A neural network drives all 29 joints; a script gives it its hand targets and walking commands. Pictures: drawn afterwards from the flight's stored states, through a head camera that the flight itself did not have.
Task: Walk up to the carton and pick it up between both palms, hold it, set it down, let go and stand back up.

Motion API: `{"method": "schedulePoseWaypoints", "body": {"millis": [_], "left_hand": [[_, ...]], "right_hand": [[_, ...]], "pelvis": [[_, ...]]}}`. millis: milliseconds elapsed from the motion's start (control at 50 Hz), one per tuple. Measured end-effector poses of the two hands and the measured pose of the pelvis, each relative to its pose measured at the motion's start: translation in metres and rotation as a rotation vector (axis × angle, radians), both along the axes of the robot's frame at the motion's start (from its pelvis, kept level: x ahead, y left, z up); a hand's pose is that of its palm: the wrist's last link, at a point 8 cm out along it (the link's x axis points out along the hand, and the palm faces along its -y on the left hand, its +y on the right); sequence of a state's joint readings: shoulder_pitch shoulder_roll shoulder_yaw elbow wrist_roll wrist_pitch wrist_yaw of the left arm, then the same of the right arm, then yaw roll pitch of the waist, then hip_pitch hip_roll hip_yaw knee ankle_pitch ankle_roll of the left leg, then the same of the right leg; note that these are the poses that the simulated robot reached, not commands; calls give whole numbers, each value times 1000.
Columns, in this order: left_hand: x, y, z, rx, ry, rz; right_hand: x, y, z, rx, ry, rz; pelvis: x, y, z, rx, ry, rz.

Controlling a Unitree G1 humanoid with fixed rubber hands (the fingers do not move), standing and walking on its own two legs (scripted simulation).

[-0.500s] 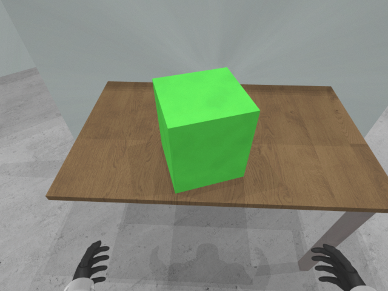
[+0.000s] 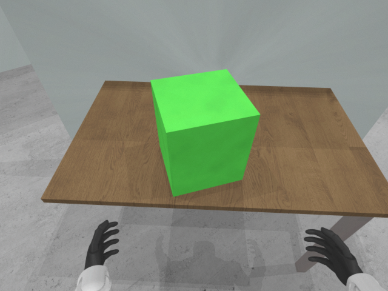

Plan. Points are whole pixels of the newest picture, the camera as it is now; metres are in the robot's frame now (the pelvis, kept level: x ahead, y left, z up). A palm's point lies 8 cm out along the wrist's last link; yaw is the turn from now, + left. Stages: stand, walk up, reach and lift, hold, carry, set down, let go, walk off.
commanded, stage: reach and lift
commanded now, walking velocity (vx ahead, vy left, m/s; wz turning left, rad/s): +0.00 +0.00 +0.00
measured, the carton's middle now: (199, 133) +0.50 -0.01 +0.02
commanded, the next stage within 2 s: none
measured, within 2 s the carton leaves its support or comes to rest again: neither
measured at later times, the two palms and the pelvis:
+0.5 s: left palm (113, 255) +0.19 +0.16 +0.01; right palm (348, 257) +0.19 -0.29 +0.00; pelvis +0.00 +0.00 +0.00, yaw +0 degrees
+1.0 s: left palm (117, 222) +0.24 +0.16 +0.04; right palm (336, 212) +0.26 -0.28 +0.03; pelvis +0.02 +0.00 +0.00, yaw +0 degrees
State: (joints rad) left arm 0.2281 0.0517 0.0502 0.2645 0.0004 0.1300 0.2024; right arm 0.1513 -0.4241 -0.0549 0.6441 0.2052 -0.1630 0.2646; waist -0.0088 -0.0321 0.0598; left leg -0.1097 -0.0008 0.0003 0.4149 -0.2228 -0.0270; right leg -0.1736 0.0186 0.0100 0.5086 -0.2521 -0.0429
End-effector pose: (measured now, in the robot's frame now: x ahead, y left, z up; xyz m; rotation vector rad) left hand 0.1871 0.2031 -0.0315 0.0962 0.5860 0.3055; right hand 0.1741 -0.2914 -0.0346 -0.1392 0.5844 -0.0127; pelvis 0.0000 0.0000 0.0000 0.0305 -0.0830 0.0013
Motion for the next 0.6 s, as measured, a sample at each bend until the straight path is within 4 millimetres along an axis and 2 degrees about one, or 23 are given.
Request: {"method": "schedulePoseWaypoints", "body": {"millis": [180, 340, 600], "left_hand": [[-1, -20, 8, -47, -72, 26], [2, -30, 30, -58, -185, 55], [6, -48, 47, -80, -238, 71]], "right_hand": [[12, -1, 10, 37, -108, -10], [12, 1, 22, 61, -195, -14], [15, 4, 31, 96, -222, 13]], "pelvis": [[7, -2, 0, 2, 14, 0], [3, -2, 0, 3, 7, 0], [-2, -3, 0, 3, 14, 0]]}}
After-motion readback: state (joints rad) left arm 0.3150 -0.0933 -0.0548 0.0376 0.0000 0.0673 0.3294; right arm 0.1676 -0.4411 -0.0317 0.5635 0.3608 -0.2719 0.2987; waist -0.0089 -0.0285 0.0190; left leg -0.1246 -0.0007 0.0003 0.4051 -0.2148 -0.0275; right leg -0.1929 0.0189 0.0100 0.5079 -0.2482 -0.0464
